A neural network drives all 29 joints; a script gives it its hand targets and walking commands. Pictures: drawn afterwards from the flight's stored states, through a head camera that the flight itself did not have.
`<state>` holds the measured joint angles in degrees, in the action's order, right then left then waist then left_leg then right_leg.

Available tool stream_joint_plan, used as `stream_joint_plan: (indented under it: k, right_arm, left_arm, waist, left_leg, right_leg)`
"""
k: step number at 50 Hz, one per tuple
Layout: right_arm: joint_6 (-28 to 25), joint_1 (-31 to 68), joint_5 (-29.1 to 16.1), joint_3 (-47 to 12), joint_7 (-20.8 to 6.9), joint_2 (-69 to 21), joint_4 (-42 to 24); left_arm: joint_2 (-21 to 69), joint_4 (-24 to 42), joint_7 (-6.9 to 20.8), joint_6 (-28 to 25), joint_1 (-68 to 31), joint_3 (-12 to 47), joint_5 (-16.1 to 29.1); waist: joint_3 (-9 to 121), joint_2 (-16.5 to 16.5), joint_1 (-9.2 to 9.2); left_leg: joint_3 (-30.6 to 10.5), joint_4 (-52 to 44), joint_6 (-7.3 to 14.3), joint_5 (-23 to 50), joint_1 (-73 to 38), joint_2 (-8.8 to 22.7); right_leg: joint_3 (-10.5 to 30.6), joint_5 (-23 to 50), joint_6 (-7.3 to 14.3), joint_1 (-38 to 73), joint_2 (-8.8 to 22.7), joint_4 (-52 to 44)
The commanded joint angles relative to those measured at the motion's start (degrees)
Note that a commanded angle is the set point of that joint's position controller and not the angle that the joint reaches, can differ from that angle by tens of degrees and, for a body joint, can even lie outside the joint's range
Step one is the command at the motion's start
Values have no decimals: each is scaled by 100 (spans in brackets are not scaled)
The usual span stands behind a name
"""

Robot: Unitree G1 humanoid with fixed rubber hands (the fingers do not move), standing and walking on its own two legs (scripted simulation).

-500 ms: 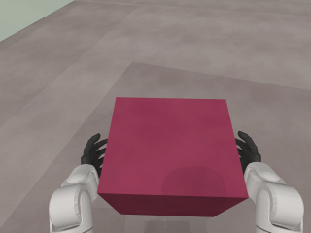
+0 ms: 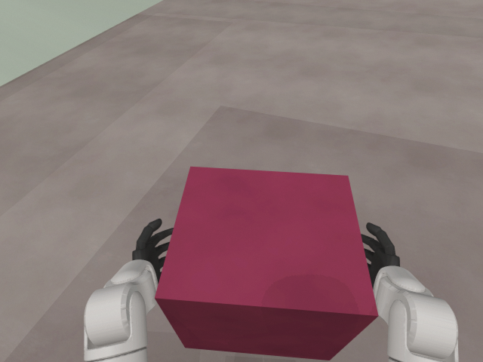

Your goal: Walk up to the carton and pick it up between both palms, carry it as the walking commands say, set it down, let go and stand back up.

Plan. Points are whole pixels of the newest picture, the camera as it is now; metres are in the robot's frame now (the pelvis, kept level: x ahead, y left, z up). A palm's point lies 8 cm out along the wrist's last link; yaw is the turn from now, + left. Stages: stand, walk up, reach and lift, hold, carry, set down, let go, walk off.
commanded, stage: carry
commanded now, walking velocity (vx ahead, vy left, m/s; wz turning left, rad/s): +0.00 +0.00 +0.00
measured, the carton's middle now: (262, 266) +0.27 +0.00 +0.01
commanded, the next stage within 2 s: none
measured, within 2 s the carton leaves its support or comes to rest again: neither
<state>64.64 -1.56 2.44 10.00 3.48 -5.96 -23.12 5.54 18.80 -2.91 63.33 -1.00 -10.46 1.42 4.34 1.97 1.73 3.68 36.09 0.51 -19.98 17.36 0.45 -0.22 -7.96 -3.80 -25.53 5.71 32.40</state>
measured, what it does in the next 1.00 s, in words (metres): stands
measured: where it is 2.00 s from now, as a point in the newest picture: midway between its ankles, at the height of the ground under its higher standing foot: outside the picture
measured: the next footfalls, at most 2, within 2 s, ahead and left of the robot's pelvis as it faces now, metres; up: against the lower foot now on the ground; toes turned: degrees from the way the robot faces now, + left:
none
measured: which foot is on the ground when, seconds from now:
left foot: down 0.00-1.00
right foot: down 0.00-1.00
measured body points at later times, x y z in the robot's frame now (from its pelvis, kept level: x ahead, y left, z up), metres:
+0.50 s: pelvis +0.01 -0.02 +0.00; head +0.01 -0.04 +0.45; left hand +0.27 +0.15 +0.03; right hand +0.27 -0.20 +0.03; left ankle -0.01 +0.11 -0.72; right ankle +0.09 -0.16 -0.72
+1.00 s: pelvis +0.00 -0.02 +0.00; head +0.01 -0.02 +0.45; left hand +0.27 +0.16 +0.01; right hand +0.27 -0.19 +0.02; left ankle -0.01 +0.11 -0.72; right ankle +0.09 -0.16 -0.72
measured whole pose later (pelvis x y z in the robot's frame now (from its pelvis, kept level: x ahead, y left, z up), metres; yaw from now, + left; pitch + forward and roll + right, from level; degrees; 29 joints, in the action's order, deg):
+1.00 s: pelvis +0.00 -0.02 +0.00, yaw +0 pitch +0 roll +1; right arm 46.3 2.8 4.0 7.9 1.7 -2.7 -2.7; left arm 2.2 1.9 -2.3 45.4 -2.6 -7.9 -0.7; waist -0.1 -0.8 0.8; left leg 3.2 35.0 -1.0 -19.4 15.6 1.8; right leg -1.2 -7.9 -2.3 -24.2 4.7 32.0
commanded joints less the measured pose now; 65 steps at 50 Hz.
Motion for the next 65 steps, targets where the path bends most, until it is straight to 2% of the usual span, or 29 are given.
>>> stream_joint_plan:
  k: [1,4,5,6,7,9,11,12,13,15,17,20,21,22,23,28,29,30,31,37,38,40,41,42,46,49,50,57,65]
  right_arm:
    - [-340,3527,-1361,-4093,-577,-3489,-532]
    - [-496,3201,-1603,-4559,-669,-4311,-965]
    - [-830,3269,-675,-3391,-761,-3136,1046]
    - [-1088,4208,-1584,-4458,-723,-3974,-965]
    - [-1087,4297,-1730,-4688,-652,-4109,-1564]
    - [-1288,3817,-1333,-4194,-752,-3633,-622]
    - [-1419,3560,-1018,-3835,-762,-3271,129]
    - [-1423,3644,-1557,-4511,-701,-4117,-1205]
    - [-1425,3258,-1008,-3868,-745,-3533,330]
    - [-1681,3629,-1194,-4051,-746,-3603,-261]
    - [-1647,3475,-1267,-4036,-697,-3553,-648]
    - [-1768,3233,-921,-3719,-750,-3445,459]
    - [-1756,3283,-1246,-4109,-710,-3699,-348]
    - [-1847,2971,-791,-3552,-785,-3222,753]
    - [-1879,3526,-1354,-4244,-698,-3813,-873]
    - [-1720,3564,-944,-3879,-670,-3091,3]
    - [-1716,3653,-829,-3616,-653,-3019,504]
    - [-1691,3816,-1088,-3990,-654,-3030,-393]
    - [-1788,3432,-364,-3029,-699,-2370,1610]
    - [-2328,3874,-638,-3230,-868,-3211,1178]
    - [-2322,3650,-1021,-3737,-808,-3882,410]
    - [-2304,3710,-700,-3224,-813,-3411,1292]
    - [-2244,4528,-1325,-3795,-755,-3849,-546]
    - [-2209,3516,-740,-3265,-829,-3392,1267]
    - [-2294,3739,-1276,-3925,-753,-3739,-395]
    - [-2322,3797,-748,-3334,-821,-3183,937]
    - [-2277,3581,-1072,-3658,-766,-3606,150]
    - [-2476,3389,-666,-3544,-888,-3191,931]
    - [-2824,3991,-790,-3388,-963,-3077,1077]
  left_arm:
    - [3964,700,601,-270,-2909,3866,1040]
    - [4282,1350,578,-490,-2890,4127,1175]
    - [2993,-660,716,-800,-2496,2756,125]
    - [4049,1068,663,-980,-3039,3798,953]
    - [4225,1081,676,-981,-2870,3911,1047]
    - [3743,315,712,-1219,-2600,3544,668]
    - [3535,-369,731,-1368,-2564,3271,463]
    - [4232,1219,717,-1376,-2824,4008,1079]
    - [3692,-371,727,-1397,-2452,3353,505]
    - [3832,285,734,-1587,-2900,3702,788]
    - [3871,894,662,-1525,-2971,3980,921]
    - [3453,26,722,-1676,-2816,3557,613]
    - [3644,857,671,-1656,-2966,3872,865]
    - [3274,-277,710,-1714,-2600,3504,441]
    - [3971,1205,683,-1713,-3113,4125,1095]
    - [3406,-125,729,-1574,-2691,3629,612]
    - [3217,-473,696,-1577,-2927,3300,491]
    - [3395,-155,669,-1518,-2586,3599,571]
    - [2650,-1555,726,-1646,-2741,2864,70]
    - [3463,-1076,820,-2201,-3239,3075,311]
    - [3991,-53,813,-2205,-3260,3575,803]
    - [3575,-1052,807,-2152,-3238,3141,444]
    - [4357,573,715,-2042,-3964,3992,1095]
    - [3643,-1008,774,-2041,-2993,3299,479]
    - [3984,892,721,-2142,-3664,3991,1152]
    - [3497,-635,781,-2148,-3430,3344,580]
    - [3706,221,696,-2090,-3223,3631,763]
    - [3390,-1288,938,-2331,-2363,3124,333]
    - [3209,-886,888,-2731,-3504,3110,427]
  waist:
    - [913,-302,-53]
    - [1434,-546,-121]
    - [1861,-967,-151]
    - [2056,-793,-137]
    - [2001,-1053,-153]
    - [2450,-710,-163]
    - [2122,-538,-157]
    - [2249,-580,-150]
    - [1991,-702,-168]
    - [1950,-589,-178]
    - [2065,108,-163]
    - [2050,-262,-151]
    - [1965,-320,-154]
    - [1980,244,-155]
    - [1929,2,-159]
    - [1618,-868,-171]
    - [1411,-482,-128]
    - [1151,-657,-114]
    - [1354,-466,-138]
    - [1202,-403,-145]
    - [1278,-519,-182]
    - [1257,19,-135]
    - [1201,510,-151]
    - [1206,254,-152]
    - [1793,-3,-171]
    - [1594,171,-135]
    - [1711,596,-100]
    - [1896,-1064,-191]
    - [2046,-463,-173]
  left_leg:
    - [-728,-1455,392,-1032,659,642]
    - [-401,-898,171,246,81,477]
    - [-489,-764,191,897,-97,573]
    - [-414,-471,121,1051,-176,517]
    - [-306,-528,164,858,-186,426]
    - [-298,-402,151,1466,-491,450]
    - [-422,-728,271,1326,-468,509]
    - [-303,-592,188,447,-270,406]
    - [-249,-739,206,651,-342,446]
    - [-384,-635,243,900,-283,487]
    - [-292,-604,159,907,-257,492]
    - [-296,-686,217,458,-462,438]
    - [-389,-670,191,514,-303,489]
    - [-346,-784,202,489,-530,456]
    - [-512,-825,233,326,-295,502]
    - [-361,-668,189,254,-177,469]
    - [-395,-733,216,291,-8,443]
    - [-486,-1029,287,126,-97,539]
    - [-719,-1076,353,328,-192,755]
    - [-475,-1106,187,23,98,618]
    - [-383,-952,123,-8,42,532]
    - [-567,-1336,248,445,-10,635]
    - [-512,-1332,194,259,-114,622]
    - [-576,-1352,250,800,-292,706]
    - [-356,-944,268,932,-513,594]
    - [-586,-1070,303,777,-289,675]
    - [-509,-1123,283,339,-28,649]
    - [-312,-630,179,695,-531,550]
    - [-439,-813,194,1802,-512,650]
  right_leg:
    - [26,-688,316,971,-7,-588]
    - [164,705,402,1185,294,-441]
    - [-7,1303,465,1573,270,-314]
    - [156,1833,467,1591,396,-378]
    - [-5,2023,468,1800,327,-292]
    - [54,2627,497,1796,363,-2]
    - [23,1620,443,1398,209,-90]
    - [196,1194,526,1668,344,-251]
    - [181,1502,526,1385,289,-374]
    - [90,1729,464,1505,274,-285]
    - [168,1509,483,1532,382,-171]
    - [207,948,532,1376,236,-402]
    - [300,917,638,1336,276,-367]
    - [218,556,580,1156,214,-336]
    - [309,375,564,1370,229,-466]
    - [332,235,612,1142,258,-716]
    - [431,-26,631,1097,262,-729]
    - [261,-353,602,917,150,-703]
    - [84,48,582,991,47,-514]
    - [-15,17,515,1113,87,-593]
    - [92,38,527,1217,153,-692]
    - [-1,391,455,1063,69,-385]
    - [-51,-10,413,991,36,-398]
    - [-171,189,440,989,-29,-293]
    - [-56,611,464,1300,45,-331]
    - [-134,300,467,1248,-17,-231]
    - [-51,134,475,1337,15,-257]
    - [-9,1294,601,1450,279,-446]
    - [-98,1586,470,1631,191,13]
